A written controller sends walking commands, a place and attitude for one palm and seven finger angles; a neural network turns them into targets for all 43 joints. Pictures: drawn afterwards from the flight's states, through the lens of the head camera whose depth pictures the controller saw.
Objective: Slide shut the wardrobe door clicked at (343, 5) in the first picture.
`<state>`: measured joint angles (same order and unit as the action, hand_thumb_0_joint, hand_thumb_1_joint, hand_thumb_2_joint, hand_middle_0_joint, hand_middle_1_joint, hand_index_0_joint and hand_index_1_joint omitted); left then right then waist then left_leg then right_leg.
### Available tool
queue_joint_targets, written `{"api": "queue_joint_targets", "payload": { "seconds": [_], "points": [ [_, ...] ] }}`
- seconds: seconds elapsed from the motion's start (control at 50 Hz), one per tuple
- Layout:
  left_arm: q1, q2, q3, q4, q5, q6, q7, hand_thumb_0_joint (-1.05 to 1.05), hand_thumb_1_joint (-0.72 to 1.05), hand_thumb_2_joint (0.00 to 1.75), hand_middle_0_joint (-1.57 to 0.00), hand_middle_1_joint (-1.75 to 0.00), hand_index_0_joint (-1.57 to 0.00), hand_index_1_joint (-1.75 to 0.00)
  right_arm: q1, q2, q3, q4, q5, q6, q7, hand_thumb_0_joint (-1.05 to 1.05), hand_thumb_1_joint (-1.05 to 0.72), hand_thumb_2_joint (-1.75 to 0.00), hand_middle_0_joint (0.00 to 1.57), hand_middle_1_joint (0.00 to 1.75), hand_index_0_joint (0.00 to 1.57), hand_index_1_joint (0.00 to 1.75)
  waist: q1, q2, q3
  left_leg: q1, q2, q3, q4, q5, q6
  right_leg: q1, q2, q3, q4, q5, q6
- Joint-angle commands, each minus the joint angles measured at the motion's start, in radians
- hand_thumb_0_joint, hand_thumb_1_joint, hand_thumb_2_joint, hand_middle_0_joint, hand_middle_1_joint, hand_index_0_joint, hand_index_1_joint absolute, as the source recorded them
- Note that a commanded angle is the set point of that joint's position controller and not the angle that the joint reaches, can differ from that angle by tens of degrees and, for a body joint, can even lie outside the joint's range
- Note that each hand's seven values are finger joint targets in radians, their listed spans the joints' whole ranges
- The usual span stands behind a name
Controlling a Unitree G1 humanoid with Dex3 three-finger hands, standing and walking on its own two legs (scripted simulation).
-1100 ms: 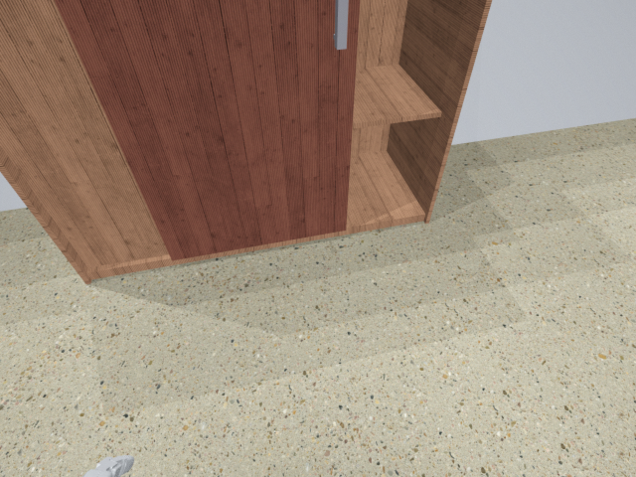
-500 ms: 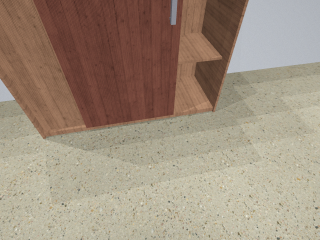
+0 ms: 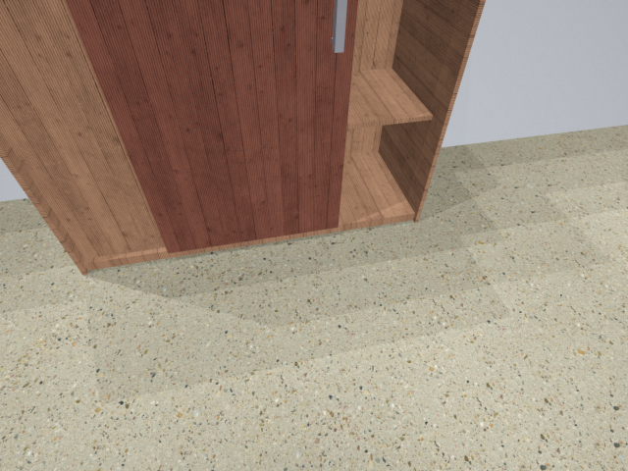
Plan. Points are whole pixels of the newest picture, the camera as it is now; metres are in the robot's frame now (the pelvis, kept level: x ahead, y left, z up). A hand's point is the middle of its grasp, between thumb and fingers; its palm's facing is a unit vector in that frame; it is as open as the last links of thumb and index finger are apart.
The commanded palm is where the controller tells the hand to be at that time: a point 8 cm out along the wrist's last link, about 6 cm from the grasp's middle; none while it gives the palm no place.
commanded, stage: look at it before walking up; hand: left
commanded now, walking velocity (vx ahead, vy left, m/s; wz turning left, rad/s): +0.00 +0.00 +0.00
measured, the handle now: out of the picture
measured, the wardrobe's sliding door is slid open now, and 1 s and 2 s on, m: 0.38 0.38 0.38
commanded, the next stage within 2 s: walk to a spot facing it in 0.34 s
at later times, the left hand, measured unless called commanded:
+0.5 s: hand out of the picture +0.07 +0.25 -0.16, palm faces -0.02 -0.94 -0.33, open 7.4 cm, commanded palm none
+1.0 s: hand out of the picture +0.04 +0.15 -0.16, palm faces -0.16 -0.96 -0.24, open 7.4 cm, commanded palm none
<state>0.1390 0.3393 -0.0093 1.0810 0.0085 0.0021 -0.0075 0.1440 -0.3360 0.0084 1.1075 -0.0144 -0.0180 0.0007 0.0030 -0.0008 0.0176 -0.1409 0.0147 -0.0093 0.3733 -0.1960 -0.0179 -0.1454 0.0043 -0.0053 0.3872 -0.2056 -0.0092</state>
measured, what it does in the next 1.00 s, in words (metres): lifts its left foot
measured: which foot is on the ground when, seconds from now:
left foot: down 0.00-0.84, up 0.86-1.00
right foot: down 0.00-1.00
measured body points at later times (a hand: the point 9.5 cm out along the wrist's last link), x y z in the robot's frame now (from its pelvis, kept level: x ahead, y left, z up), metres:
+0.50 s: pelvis +0.01 +0.00 +0.00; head +0.01 +0.00 +0.45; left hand +0.08 +0.30 -0.13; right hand +0.08 -0.29 -0.13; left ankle +0.01 +0.13 -0.75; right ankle +0.00 -0.11 -0.75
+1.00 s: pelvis +0.02 -0.04 -0.01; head +0.03 -0.07 +0.44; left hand +0.05 +0.20 -0.14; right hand +0.03 -0.30 -0.16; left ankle +0.04 +0.11 -0.66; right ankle -0.01 -0.10 -0.75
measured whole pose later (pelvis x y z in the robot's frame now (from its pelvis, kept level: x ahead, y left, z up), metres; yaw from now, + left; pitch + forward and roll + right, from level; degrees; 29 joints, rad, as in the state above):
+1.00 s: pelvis +0.02 -0.04 -0.01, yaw -15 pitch +0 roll +2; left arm 0.39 0.18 0.03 0.97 0.02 0.00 -0.01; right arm 0.20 -0.24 -0.05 0.99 -0.03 0.03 0.02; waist 0.05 0.02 0.03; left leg -0.50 0.07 0.04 1.12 -0.31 -0.04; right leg -0.21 0.06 0.03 0.49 -0.28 -0.08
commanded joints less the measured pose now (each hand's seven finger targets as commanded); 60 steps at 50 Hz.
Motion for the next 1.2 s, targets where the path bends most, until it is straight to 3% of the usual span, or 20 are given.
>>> {"api": "queue_joint_targets", "payload": {
  "seconds": [0.0, 0.24, 0.46, 0.52, 0.54, 0.62, 0.66, 0.7, 0.72, 0.76, 0.78, 0.8, 0.82, 0.84, 0.86, 0.88, 0.9, 0.94, 1.0, 1.18],
  "points": [
    [-0.043, 0.207, 0.042, -0.064, 0.004, -0.025, 0.018, 0.0, 0.9, 0.9, -0.2, -0.3, -0.2, -0.3, -0.053, -0.204, -0.041, -0.066, 0.005, -0.019, -0.016, 0.0, -0.9, -0.9, 0.2, 0.3, 0.2, 0.3, 0.002, 0.001, -0.025, -0.01, 0.102, -0.098, -0.067, 0.099, 0.044, -0.013, -0.12, 0.109, -0.078, 0.063, -0.021],
    [-0.039, 0.207, 0.04, -0.061, 0.004, -0.026, 0.017, 0.0, 0.9, 0.9, -0.2, -0.3, -0.2, -0.3, -0.055, -0.205, -0.041, -0.063, 0.006, -0.018, -0.015, 0.0, -0.9, -0.9, 0.2, 0.3, 0.2, 0.3, -0.001, -0.001, -0.03, -0.001, 0.101, -0.098, -0.072, 0.094, 0.043, -0.013, -0.12, 0.113, -0.087, 0.059, -0.019],
    [-0.04, 0.208, 0.043, -0.066, 0.003, -0.024, 0.018, 0.0, 0.9, 0.9, -0.2, -0.3, -0.2, -0.3, -0.052, -0.207, -0.045, -0.064, 0.006, -0.02, -0.021, 0.0, -0.9, -0.9, 0.2, 0.3, 0.2, 0.3, -0.003, -0.002, -0.051, 0.042, 0.112, -0.078, -0.049, 0.172, 0.042, -0.007, -0.117, 0.119, -0.061, 0.179, -0.023],
    [0.022, 0.103, 0.031, -0.067, 0.003, 0.008, 0.024, 0.0, 0.9, 0.9, -0.2, -0.3, -0.2, -0.3, 0.012, -0.09, -0.031, -0.063, 0.004, 0.001, -0.027, 0.0, -0.9, -0.9, 0.2, 0.3, 0.2, 0.3, -0.007, -0.005, -0.052, 0.048, 0.12, -0.022, 0.011, 0.195, 0.024, -0.053, -0.112, 0.129, 0.004, 0.258, -0.01],
    [0.031, 0.103, 0.034, -0.077, 0.004, 0.015, 0.023, 0.0, 0.9, 0.9, -0.2, -0.3, -0.2, -0.3, 0.024, -0.092, -0.035, -0.073, 0.004, 0.008, -0.031, 0.0, -0.9, -0.9, 0.2, 0.3, 0.2, 0.3, -0.008, -0.012, -0.038, 0.043, 0.124, -0.014, 0.026, 0.194, 0.023, -0.074, -0.105, 0.134, 0.026, 0.27, -0.01],
    [0.046, 0.094, 0.05, -0.13, 0.009, 0.037, 0.013, 0.0, 0.9, 0.9, -0.2, -0.3, -0.2, -0.3, 0.026, -0.122, -0.063, -0.126, 0.0, 0.023, -0.037, 0.0, -0.9, -0.9, 0.2, 0.3, 0.2, 0.3, -0.008, 0.058, 0.005, 0.013, 0.185, -0.037, 0.013, 0.103, 0.057, -0.192, -0.046, 0.116, 0.148, 0.158, 0.0],
    [0.06, 0.073, 0.057, -0.152, 0.011, 0.044, 0.007, 0.0, 0.9, 0.9, -0.2, -0.3, -0.2, -0.3, 0.018, -0.135, -0.076, -0.153, -0.001, 0.023, -0.037, 0.0, -0.9, -0.9, 0.2, 0.3, 0.2, 0.3, -0.003, 0.128, 0.015, -0.029, 0.261, -0.081, -0.027, 0.102, 0.106, -0.218, -0.01, 0.071, 0.291, -0.001, 0.012],
    [0.079, 0.047, 0.065, -0.175, 0.01, 0.05, 0.003, 0.0, 0.9, 0.9, -0.2, -0.3, -0.2, -0.3, 0.005, -0.134, -0.086, -0.176, -0.002, 0.017, -0.035, 0.0, -0.9, -0.9, 0.2, 0.3, 0.2, 0.3, 0.006, 0.198, -0.002, -0.028, 0.347, -0.11, -0.052, 0.227, 0.183, -0.254, -0.01, 0.025, 0.483, -0.275, 0.028],
    [0.095, 0.041, 0.07, -0.183, 0.01, 0.051, -0.001, 0.0, 0.9, 0.9, -0.2, -0.3, -0.2, -0.3, -0.005, -0.132, -0.088, -0.187, -0.004, 0.014, -0.034, 0.0, -0.9, -0.9, 0.2, 0.3, 0.2, 0.3, 0.014, 0.196, -0.014, -0.051, 0.368, -0.098, -0.046, 0.187, 0.193, -0.228, -0.037, 0.035, 0.503, -0.312, 0.024],
    [0.173, 0.02, 0.079, -0.177, 0.013, 0.043, -0.017, 0.0, 0.9, 0.9, -0.2, -0.3, -0.2, -0.3, -0.055, -0.129, -0.093, -0.207, -0.01, 0.017, -0.027, 0.0, -0.9, -0.9, 0.2, 0.3, 0.2, 0.3, 0.06, 0.165, -0.039, -0.135, 0.336, -0.027, 0.026, -0.063, 0.144, -0.089, -0.053, 0.013, 0.366, -0.264, 0.015],
    [0.267, 0.026, 0.085, -0.149, 0.018, 0.038, -0.02, 0.0, 0.9, 0.9, -0.2, -0.3, -0.2, -0.3, -0.088, -0.126, -0.095, -0.217, -0.008, 0.025, -0.022, 0.0, -0.9, -0.9, 0.2, 0.3, 0.2, 0.3, 0.112, 0.084, -0.057, -0.233, 0.283, 0.023, 0.154, -0.25, 0.094, 0.034, -0.029, -0.009, 0.25, -0.178, 0.014],
    [0.327, 0.086, 0.099, -0.137, 0.03, 0.021, -0.013, 0.0, 0.9, 0.9, -0.2, -0.3, -0.2, -0.3, -0.07, -0.058, -0.084, -0.23, -0.001, 0.036, -0.014, 0.0, -0.9, -0.9, 0.2, 0.3, 0.2, 0.3, 0.13, -0.193, -0.023, -0.388, 0.131, 0.131, 0.453, -0.409, 0.015, 0.095, -0.121, 0.196, -0.001, -0.312, -0.021],
    [0.353, 0.179, 0.11, -0.146, 0.03, 0.007, 0.005, 0.0, 0.9, 0.9, -0.2, -0.3, -0.2, -0.3, -0.096, 0.015, -0.068, -0.281, -0.003, 0.035, -0.007, 0.0, -0.9, -0.9, 0.2, 0.3, 0.2, 0.3, 0.131, -0.457, 0.069, -0.629, -0.007, 0.121, 0.76, -0.488, -0.033, 0.037, -0.347, 0.684, -0.241, -0.396, -0.104],
    [0.34, 0.164, 0.112, -0.163, 0.016, 0.002, 0.022, 0.0, 0.9, 0.9, -0.2, -0.3, -0.2, -0.3, -0.13, -0.036, -0.076, -0.298, -0.008, 0.028, -0.001, 0.0, -0.9, -0.9, 0.2, 0.3, 0.2, 0.3, 0.119, -0.306, 0.108, -0.611, 0.042, -0.016, 0.8, -0.363, -0.012, -0.039, -0.361, 0.704, -0.304, -0.463, -0.151],
    [0.267, 0.133, 0.11, -0.182, 0.013, -0.008, 0.021, 0.0, 0.9, 0.9, -0.2, -0.3, -0.2, -0.3, -0.1, -0.047, -0.083, -0.282, -0.005, 0.023, 0.006, 0.0, -0.9, -0.9, 0.2, 0.3, 0.2, 0.3, 0.07, -0.244, 0.121, -0.583, 0.075, -0.026, 0.801, -0.247, -0.002, -0.077, -0.314, 0.646, -0.306, -0.541, -0.151],
    [0.235, 0.104, 0.105, -0.188, 0.012, -0.018, 0.021, 0.0, 0.9, 0.9, -0.2, -0.3, -0.2, -0.3, -0.08, -0.042, -0.088, -0.259, -0.007, 0.012, 0.009, 0.0, -0.9, -0.9, 0.2, 0.3, 0.2, 0.3, 0.049, -0.155, 0.106, -0.555, 0.086, -0.018, 0.809, -0.192, -0.007, -0.08, -0.283, 0.62, -0.27, -0.487, -0.141],
    [0.214, 0.076, 0.096, -0.194, 0.011, -0.029, 0.018, 0.0, 0.9, 0.9, -0.2, -0.3, -0.2, -0.3, -0.063, -0.037, -0.089, -0.247, -0.01, 0.008, 0.012, 0.0, -0.9, -0.9, 0.2, 0.3, 0.2, 0.3, 0.031, -0.1, 0.095, -0.526, 0.095, -0.02, 0.796, -0.131, -0.015, -0.089, -0.257, 0.545, -0.241, -0.401, -0.148],
    [0.241, 0.049, 0.092, -0.181, 0.008, -0.047, 0.012, 0.0, 0.9, 0.9, -0.2, -0.3, -0.2, -0.3, -0.029, -0.008, -0.089, -0.23, -0.013, 0.005, 0.015, 0.0, -0.9, -0.9, 0.2, 0.3, 0.2, 0.3, 0.017, -0.058, 0.05, -0.511, 0.089, -0.006, 0.763, -0.052, -0.03, -0.031, -0.208, 0.434, -0.207, -0.209, -0.148],
    [0.315, 0.029, 0.094, -0.152, 0.007, -0.06, 0.011, 0.0, 0.9, 0.9, -0.2, -0.3, -0.2, -0.3, -0.02, 0.023, -0.089, -0.228, -0.012, 0.001, 0.014, 0.0, -0.9, -0.9, 0.2, 0.3, 0.2, 0.3, 0.028, -0.072, 0.02, -0.542, 0.083, 0.008, 0.739, -0.006, -0.045, 0.048, -0.177, 0.374, -0.177, -0.042, -0.143],
    [0.42, -0.001, 0.094, -0.099, 0.021, -0.07, 0.025, 0.0, 0.9, 0.9, -0.2, -0.3, -0.2, -0.3, -0.151, 0.055, -0.081, -0.3, -0.007, -0.02, 0.013, 0.0, -0.9, -0.9, 0.2, 0.3, 0.2, 0.3, 0.077, -0.122, 0.033, -0.633, 0.083, 0.026, 0.57, -0.048, -0.058, 0.195, -0.199, 0.424, -0.135, 0.182, -0.196]
  ]
}}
